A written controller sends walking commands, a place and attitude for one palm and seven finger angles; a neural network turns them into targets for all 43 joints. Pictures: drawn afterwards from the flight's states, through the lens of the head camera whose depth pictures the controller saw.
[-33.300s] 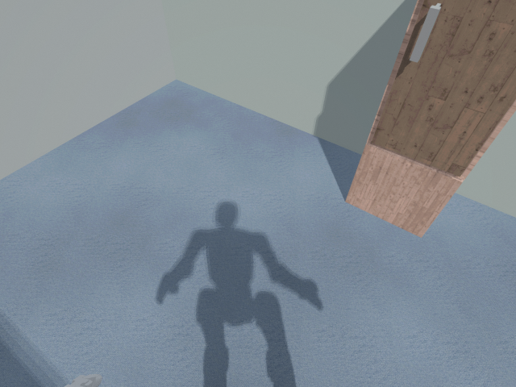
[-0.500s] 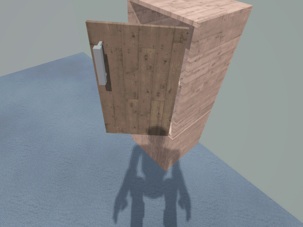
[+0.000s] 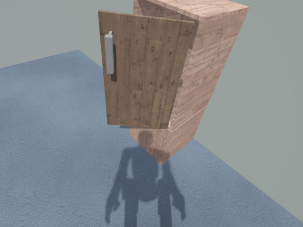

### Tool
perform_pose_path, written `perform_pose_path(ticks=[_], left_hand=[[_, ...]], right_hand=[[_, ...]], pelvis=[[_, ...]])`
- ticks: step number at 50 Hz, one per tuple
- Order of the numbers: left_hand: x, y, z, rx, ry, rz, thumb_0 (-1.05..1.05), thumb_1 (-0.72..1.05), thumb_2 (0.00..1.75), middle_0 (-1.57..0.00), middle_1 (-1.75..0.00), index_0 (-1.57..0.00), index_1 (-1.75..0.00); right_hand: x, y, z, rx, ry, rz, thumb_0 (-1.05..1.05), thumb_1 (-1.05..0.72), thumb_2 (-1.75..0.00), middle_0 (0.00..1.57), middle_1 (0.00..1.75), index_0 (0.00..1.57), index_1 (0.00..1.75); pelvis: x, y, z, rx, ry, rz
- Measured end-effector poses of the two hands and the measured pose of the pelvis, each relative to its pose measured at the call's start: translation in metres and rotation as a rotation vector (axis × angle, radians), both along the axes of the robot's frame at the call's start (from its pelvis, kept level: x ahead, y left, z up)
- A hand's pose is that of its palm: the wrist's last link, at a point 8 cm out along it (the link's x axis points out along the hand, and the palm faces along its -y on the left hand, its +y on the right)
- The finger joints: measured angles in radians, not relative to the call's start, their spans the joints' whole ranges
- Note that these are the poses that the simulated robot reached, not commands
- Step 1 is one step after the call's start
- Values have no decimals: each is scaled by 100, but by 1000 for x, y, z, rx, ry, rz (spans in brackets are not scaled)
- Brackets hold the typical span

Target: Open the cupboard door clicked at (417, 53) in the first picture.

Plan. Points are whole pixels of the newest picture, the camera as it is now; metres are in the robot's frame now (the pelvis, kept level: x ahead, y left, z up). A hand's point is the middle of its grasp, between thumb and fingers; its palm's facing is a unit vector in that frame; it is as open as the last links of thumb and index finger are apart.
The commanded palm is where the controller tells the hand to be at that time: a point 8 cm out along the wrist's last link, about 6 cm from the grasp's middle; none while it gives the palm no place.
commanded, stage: come to a stop and stand still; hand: left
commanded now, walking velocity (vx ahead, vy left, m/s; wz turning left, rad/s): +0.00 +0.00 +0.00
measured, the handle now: (110, 52) +0.70 +0.19 +0.13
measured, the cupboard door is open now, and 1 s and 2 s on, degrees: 46 46 46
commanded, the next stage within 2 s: look again from close up in 1.40 s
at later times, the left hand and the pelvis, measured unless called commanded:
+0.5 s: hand out of the picture -0.06 +0.27 -0.17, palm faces -0.04 -0.98 -0.18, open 7.4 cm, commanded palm none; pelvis -0.08 +0.08 +0.01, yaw -4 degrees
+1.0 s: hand out of the picture -0.09 +0.21 -0.16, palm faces -0.03 -0.99 -0.12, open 7.4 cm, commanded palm none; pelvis -0.07 +0.06 +0.02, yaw -4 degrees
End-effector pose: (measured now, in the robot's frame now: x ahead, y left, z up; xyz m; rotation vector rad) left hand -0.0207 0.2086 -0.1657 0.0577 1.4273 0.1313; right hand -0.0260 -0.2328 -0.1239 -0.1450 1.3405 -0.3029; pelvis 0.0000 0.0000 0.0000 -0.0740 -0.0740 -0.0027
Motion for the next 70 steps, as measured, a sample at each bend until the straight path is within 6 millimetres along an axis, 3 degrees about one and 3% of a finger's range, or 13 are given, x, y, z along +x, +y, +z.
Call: perform_pose_path(ticks=[4,7,10,14,17,22,26,30,39,46,51,59,70], left_hand=[[28,25,15,39,-132,-15,0,91,90,-20,-30,-20,-30],[25,37,30,60,-162,-24,0,91,90,-19,-30,-20,-30],[1,48,42,78,-129,-29,-1,91,90,-19,-30,-20,-30],[-51,66,38,113,-6,-46,-1,91,90,-19,-30,-20,-30],[-64,82,35,111,36,-79,0,91,90,-20,-30,-20,-30],[-51,104,20,77,-22,-89,0,91,90,-20,-30,-20,-30],[-32,110,30,54,-76,-117,0,91,90,-19,-30,-20,-30],[-21,108,43,37,-122,-132,0,91,90,-19,-30,-20,-30],[-22,85,50,38,-111,-146,0,91,90,-19,-30,-20,-30],[-61,63,44,43,-32,-93,0,91,90,-19,-30,-20,-30],[-72,53,31,-8,36,-78,0,91,90,-19,-30,-20,-30],[-62,49,34,-30,66,-69,0,91,90,-20,-30,-20,-30],[-36,71,41,40,35,-104,0,91,90,-19,-30,-20,-30]], right_hand=[[-26,16,4,19,65,0,1,-91,-90,20,30,20,30],[-29,28,10,35,46,-5,1,-91,-90,20,30,20,30],[-27,38,12,55,1,-19,1,-91,-90,20,30,20,30],[-38,39,8,52,-22,-48,1,-93,-90,20,30,21,30],[-58,39,13,32,-27,-67,1,-93,-90,20,30,21,30],[-100,55,9,-18,47,-43,1,-92,-90,20,30,20,30],[-129,78,17,5,123,-48,1,-92,-90,20,30,20,30],[-138,93,24,33,131,-62,1,-91,-90,20,30,21,30],[-128,92,15,82,83,-88,1,-91,-90,20,30,21,30],[-101,75,5,104,76,-55,1,-91,-90,20,30,21,30],[-75,77,2,76,45,-26,1,-91,-90,20,30,20,30],[-54,84,9,65,83,10,2,-95,-90,20,30,20,30],[-39,82,6,72,59,6,2,-94,-90,20,30,20,30]], pelvis=[[-13,10,9,11,11,-11],[-20,18,19,9,19,-20],[-29,26,26,20,23,-38],[-55,37,20,41,15,-68],[-64,47,19,28,7,-68],[-74,70,8,30,24,-55],[-84,78,18,45,40,-64],[-87,82,28,34,57,-68],[-90,71,30,49,73,-77],[-84,60,25,55,70,-76],[-71,65,17,28,69,-68],[-57,69,24,69,71,-72],[-49,71,26,80,66,-78]])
